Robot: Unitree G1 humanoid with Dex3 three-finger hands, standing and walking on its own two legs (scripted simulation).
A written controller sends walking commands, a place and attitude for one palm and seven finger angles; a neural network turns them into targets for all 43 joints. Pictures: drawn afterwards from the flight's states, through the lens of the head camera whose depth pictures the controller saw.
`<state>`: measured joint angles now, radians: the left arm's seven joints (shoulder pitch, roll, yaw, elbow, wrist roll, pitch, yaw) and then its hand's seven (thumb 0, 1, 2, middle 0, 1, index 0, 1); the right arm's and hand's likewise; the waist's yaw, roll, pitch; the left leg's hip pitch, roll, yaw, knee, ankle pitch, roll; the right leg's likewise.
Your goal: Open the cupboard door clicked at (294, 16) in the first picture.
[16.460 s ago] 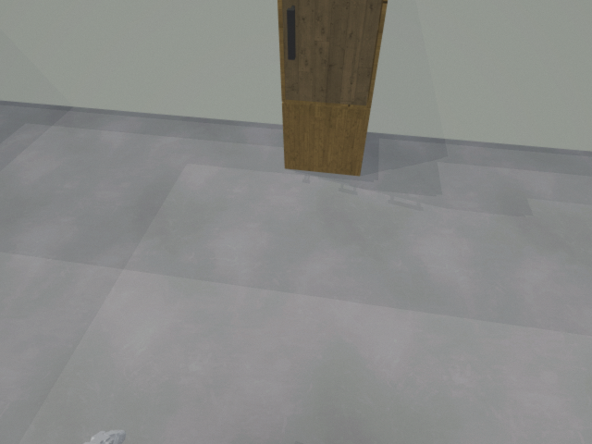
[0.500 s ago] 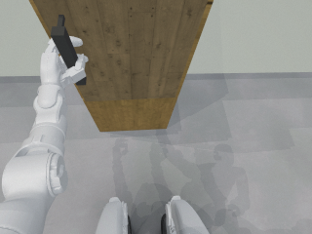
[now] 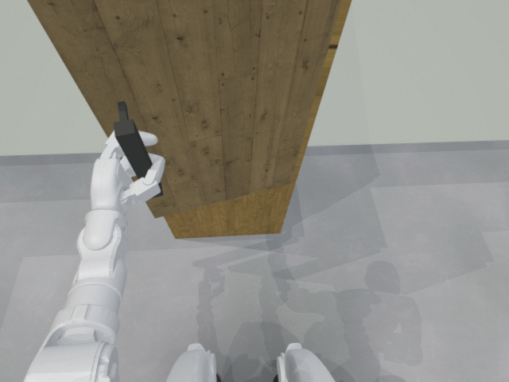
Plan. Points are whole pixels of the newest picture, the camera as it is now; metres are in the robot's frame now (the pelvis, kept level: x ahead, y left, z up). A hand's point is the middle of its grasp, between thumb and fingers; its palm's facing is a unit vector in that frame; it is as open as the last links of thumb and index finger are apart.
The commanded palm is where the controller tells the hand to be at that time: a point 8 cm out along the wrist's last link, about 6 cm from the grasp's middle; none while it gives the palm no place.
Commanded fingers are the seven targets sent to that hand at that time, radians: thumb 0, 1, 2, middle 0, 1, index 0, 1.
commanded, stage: pull the door open along its arc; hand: left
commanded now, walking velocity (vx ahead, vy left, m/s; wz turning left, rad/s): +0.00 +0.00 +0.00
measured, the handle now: (140, 153) +0.47 +0.17 +0.03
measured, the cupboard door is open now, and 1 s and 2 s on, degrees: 13 46 48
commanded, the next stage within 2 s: open thumb and fingers to let go in 0.60 s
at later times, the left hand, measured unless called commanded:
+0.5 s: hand (219, 249) +0.30 +0.04 +0.04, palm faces +0.36 -0.93 -0.02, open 6.5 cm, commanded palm +0.23 +0.06 +0.04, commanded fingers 0.00 0.90 0.90 -0.40 -1.35 -0.40 -1.35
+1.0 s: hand (233, 260) +0.29 +0.02 +0.04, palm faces +0.39 -0.92 -0.04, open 8.3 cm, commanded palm +0.24 +0.06 +0.04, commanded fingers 0.00 -0.22 0.42 -0.32 -1.23 -0.32 -1.23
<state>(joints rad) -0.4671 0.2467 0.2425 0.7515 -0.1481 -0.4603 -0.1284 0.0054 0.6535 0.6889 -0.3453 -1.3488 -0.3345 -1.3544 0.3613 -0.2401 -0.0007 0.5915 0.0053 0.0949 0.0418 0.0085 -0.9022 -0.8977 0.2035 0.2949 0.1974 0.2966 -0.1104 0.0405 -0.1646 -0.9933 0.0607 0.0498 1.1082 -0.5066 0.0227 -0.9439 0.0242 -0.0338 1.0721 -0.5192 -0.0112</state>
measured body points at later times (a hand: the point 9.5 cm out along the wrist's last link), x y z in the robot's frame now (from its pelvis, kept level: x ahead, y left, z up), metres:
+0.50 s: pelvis -0.01 -0.03 +0.00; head +0.06 -0.04 +0.45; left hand +0.28 +0.09 +0.04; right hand +0.19 -0.22 -0.11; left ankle +0.00 +0.10 -0.66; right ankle -0.01 -0.12 -0.66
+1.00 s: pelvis -0.01 -0.06 +0.00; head +0.06 -0.09 +0.44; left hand +0.26 +0.07 +0.04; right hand +0.18 -0.27 -0.12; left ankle +0.00 +0.10 -0.66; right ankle -0.01 -0.12 -0.66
